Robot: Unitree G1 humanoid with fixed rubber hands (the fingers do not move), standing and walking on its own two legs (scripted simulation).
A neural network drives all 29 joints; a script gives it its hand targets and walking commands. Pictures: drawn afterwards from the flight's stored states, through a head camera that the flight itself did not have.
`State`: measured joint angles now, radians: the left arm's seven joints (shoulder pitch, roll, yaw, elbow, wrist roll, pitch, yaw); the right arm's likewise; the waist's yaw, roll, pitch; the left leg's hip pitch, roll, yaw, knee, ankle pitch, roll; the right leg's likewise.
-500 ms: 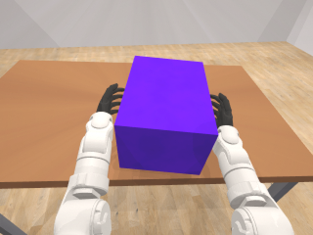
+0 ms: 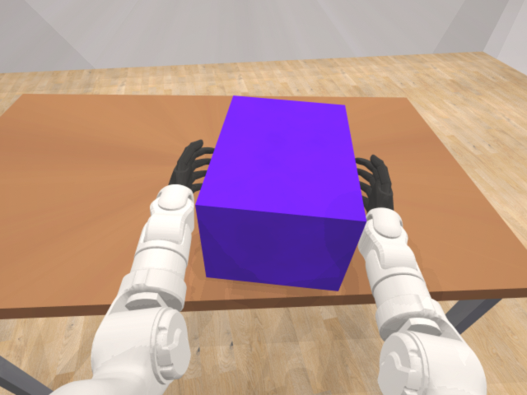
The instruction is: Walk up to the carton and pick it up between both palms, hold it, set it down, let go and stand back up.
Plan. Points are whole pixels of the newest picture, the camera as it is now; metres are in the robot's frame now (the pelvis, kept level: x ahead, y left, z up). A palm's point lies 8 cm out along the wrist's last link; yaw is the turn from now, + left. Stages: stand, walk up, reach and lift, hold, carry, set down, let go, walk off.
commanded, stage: set down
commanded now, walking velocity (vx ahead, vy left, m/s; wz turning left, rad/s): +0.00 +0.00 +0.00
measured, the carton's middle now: (281, 184) +0.46 -0.03 +0.09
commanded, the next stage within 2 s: none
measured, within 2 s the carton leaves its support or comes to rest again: rests again in 1.62 s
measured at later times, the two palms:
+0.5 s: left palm (190, 185) +0.44 +0.13 +0.11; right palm (374, 207) +0.39 -0.18 +0.10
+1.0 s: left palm (191, 195) +0.43 +0.13 +0.09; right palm (374, 216) +0.38 -0.18 +0.09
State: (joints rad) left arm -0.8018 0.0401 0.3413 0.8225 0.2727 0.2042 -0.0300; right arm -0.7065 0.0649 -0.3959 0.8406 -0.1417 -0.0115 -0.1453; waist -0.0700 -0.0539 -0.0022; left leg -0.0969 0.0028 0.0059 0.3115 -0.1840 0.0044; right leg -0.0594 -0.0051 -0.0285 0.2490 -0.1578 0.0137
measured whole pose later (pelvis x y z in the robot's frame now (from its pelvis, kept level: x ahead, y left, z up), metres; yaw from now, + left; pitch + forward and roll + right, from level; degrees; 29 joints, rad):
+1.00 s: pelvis +0.01 +0.00 +0.00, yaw +0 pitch +4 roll +0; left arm -0.84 0.07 0.40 1.04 0.27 0.02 -0.05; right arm -0.70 0.14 -0.55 0.84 -0.31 -0.09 -0.12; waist -0.08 -0.03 -0.06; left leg -0.21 0.00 0.01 0.31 -0.18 0.01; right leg -0.18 -0.01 -0.03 0.27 -0.16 0.02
